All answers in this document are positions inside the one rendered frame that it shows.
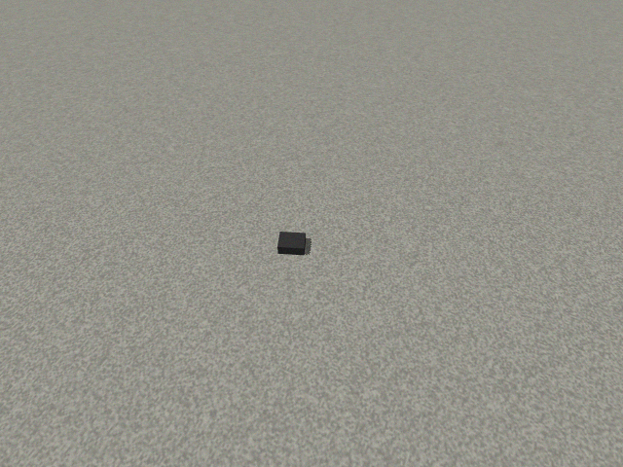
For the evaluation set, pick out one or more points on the small box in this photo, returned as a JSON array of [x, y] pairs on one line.
[[291, 243]]

